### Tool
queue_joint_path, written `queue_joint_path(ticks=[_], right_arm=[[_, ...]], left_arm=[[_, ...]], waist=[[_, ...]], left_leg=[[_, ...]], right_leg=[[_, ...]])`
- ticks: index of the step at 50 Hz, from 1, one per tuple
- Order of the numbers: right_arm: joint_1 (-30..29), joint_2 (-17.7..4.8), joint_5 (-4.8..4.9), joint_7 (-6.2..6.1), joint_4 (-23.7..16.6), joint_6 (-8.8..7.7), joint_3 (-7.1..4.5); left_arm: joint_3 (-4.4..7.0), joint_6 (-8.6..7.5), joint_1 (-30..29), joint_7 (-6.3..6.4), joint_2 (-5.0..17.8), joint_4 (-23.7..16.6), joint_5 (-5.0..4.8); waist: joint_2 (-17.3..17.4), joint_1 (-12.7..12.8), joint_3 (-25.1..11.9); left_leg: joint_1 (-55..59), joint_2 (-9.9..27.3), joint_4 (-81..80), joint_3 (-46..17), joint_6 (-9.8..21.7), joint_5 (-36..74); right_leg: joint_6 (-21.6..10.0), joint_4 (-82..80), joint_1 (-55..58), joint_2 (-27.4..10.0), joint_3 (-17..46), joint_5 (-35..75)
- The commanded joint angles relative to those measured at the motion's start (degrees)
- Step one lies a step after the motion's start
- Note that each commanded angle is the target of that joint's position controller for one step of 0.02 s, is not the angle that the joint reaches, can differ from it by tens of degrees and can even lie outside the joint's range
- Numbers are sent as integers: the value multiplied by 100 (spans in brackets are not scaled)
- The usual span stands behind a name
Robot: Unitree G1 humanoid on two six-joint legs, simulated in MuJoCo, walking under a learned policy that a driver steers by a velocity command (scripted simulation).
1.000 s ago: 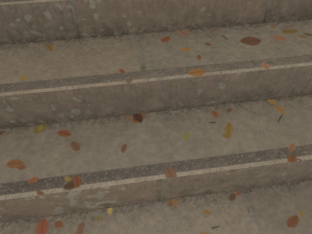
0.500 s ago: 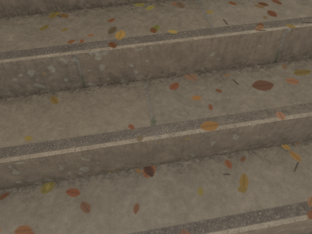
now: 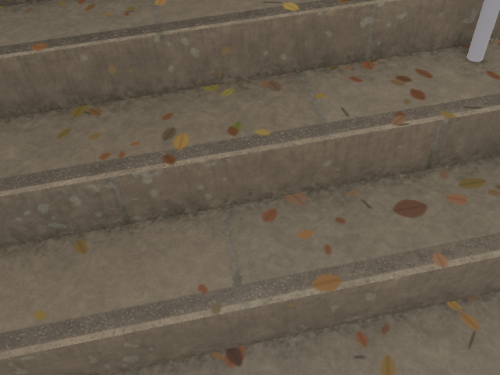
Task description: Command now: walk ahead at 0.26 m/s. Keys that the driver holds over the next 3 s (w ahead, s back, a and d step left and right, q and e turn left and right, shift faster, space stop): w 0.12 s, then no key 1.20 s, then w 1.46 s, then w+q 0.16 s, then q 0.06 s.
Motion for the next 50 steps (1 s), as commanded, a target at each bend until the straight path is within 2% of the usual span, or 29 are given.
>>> queue_joint_path(ticks=[1,3,7,12,15,17,18,20,22,23,24,25,26,27,28,29,30,31,33,34,36,37,39,40,41,43,45,47,50], right_arm=[[-177,-379,69,132,-474,-98,-114],[-457,-231,52,229,-545,-164,-81],[-310,223,-12,395,-522,-127,42],[-1302,334,-37,155,-1127,20,245],[-1974,260,-20,23,-1614,96,289],[-2460,178,4,6,-1980,116,321],[-2652,297,26,2,-2222,143,400],[-2928,487,52,51,-2571,165,542],[-2834,656,255,109,-2630,293,702],[-1823,658,427,97,-2198,279,638],[-969,292,463,53,-1814,235,485],[89,49,408,9,-1518,161,369],[676,-392,220,-33,-1231,75,217],[943,-1298,-52,-167,-1068,89,-7],[188,-1135,39,-198,-1165,133,6],[-646,-955,79,-159,-1180,148,-2],[-1147,-524,96,-118,-998,162,60],[-1244,-155,79,-115,-775,90,140],[-1034,197,58,-79,-438,-37,223],[-828,198,-1,-34,-277,-126,227],[-603,71,-8,94,-45,-259,182],[-532,-47,-15,158,11,-276,131],[-429,37,9,101,56,-332,168],[-391,-126,40,63,-14,-329,135],[-368,45,74,-48,-42,-306,183],[-323,-136,83,-141,-94,-261,113],[-464,-225,-61,-153,-216,-321,81],[-188,-320,-53,-138,-133,-279,-7],[226,-76,-15,-93,73,-141,15]], left_arm=[[213,-113,1194,77,717,128,61],[184,-265,699,62,677,90,37],[102,-521,1196,40,242,577,80],[56,-766,1770,-78,327,1069,97],[36,-851,1819,-35,457,1221,120],[52,-861,1627,11,576,1199,137],[26,-805,1620,64,474,1268,51],[13,-699,1694,202,519,1348,58],[65,-529,1465,293,764,1268,-120],[54,-519,1162,258,876,1077,-89],[115,-571,1312,186,1204,1049,-254],[228,-640,1047,68,1585,1048,-353],[293,-723,993,-80,1588,966,-402],[195,-659,1056,-275,888,609,-357],[185,-573,1091,-372,618,588,-79],[170,-441,825,-405,380,313,14],[160,-322,382,-352,287,66,175],[120,-281,-2,-211,218,-87,274],[30,-222,256,-85,70,-122,233],[-6,-226,317,-40,-23,-170,168],[-35,-187,293,25,-46,-253,97],[-79,-172,316,34,-114,-385,219],[-90,-104,-7,32,-63,-425,213],[-64,-61,-6,23,91,-424,205],[-83,-23,-299,41,36,-502,180],[-38,83,-233,-13,238,-297,121],[-27,131,-132,17,90,-35,-4],[-35,150,-120,7,-101,56,-27],[-24,119,95,111,-206,241,-28]], waist=[[-1641,322,481],[-647,102,788],[-366,76,462],[-600,291,725],[-999,347,851],[-875,341,962],[-880,253,1051],[-932,326,804],[-945,254,532],[-1163,-135,-85],[-1178,-411,-626],[-1309,-976,-1131],[-1037,-1202,-1641],[1753,-1066,-2114],[1314,-511,-2577],[775,-41,-1803],[-96,238,-783],[-442,191,53],[-262,405,301],[81,429,229],[40,538,170],[-37,697,119],[-135,609,197],[-124,553,138],[-64,478,18],[-95,295,-171],[218,260,-210],[338,41,-51],[206,-53,244]], left_leg=[[-2715,26,2601,-252,-158,121],[-2957,175,3665,-411,-231,769],[-3544,57,5361,-202,-90,1668],[-5110,42,7184,-175,-29,1137],[-6103,164,7731,-274,63,330],[-6373,343,7305,-233,73,-100],[-6264,480,6885,-301,123,-257],[-5577,623,5618,127,114,-243],[-3209,529,3145,507,418,-691],[-1566,143,2827,735,504,-632],[-486,-294,2627,1138,502,70],[482,-376,1360,751,514,788],[1510,75,419,-829,688,1097],[2077,1967,-1734,-3759,1634,3977],[1464,2025,-2437,-4692,1576,3528],[623,1869,-2325,-4142,1406,1389],[-52,1615,-1863,-3550,1107,-194],[-909,1399,-1500,-2886,823,-302],[-1307,1193,-1532,-1982,581,447],[-1060,1252,-1628,-1947,634,979],[-812,1239,-1839,-1651,568,1005],[-656,1113,-1964,-1430,465,1053],[-577,1032,-2030,-1109,484,1183],[-414,1040,-2219,-976,604,1297],[-303,1157,-2443,-1082,693,1312],[-106,1010,-2810,-938,675,1069],[-343,1063,-2977,-857,638,1261],[-198,1054,-3170,-783,604,788],[8,1228,-3122,-1092,692,705]], right_leg=[[-986,-3825,1582,-2187,4786,-3462],[-944,-3395,1098,-1747,3558,-2572],[-690,-2618,1255,-1130,2024,-669],[-960,-2478,1588,-1482,1793,1457],[-1041,-2640,2250,-1735,1805,2091],[-984,-2905,2399,-1756,1599,2075],[-845,-2987,2236,-1650,1392,2308],[-793,-3413,2194,-1293,1016,2695],[-785,-4201,1595,-1253,499,3879],[-768,-3467,1421,-1250,107,6757],[-735,-2717,1549,-1351,111,9119],[-446,-1417,1833,-1207,-27,9420],[-115,155,1045,-870,272,7554],[338,2744,-229,507,382,1533],[293,4678,-56,644,1664,451],[267,5397,-652,458,1620,780],[159,5501,-1314,211,1237,1298],[-16,5572,-1751,143,1220,1584],[-201,5853,-1905,274,1267,1725],[-278,6471,-2268,449,1295,1571],[-330,6661,-2745,460,1348,1383],[-294,6167,-2876,271,1370,1374],[-155,5871,-3144,236,1128,1710],[-73,5392,-3123,178,792,1816],[87,4754,-2902,-101,677,1805],[239,3610,-2274,-329,253,1548],[179,2704,-1216,-432,189,1519],[69,1608,-692,-322,-11,983],[-91,-6,222,-55,-209,104]])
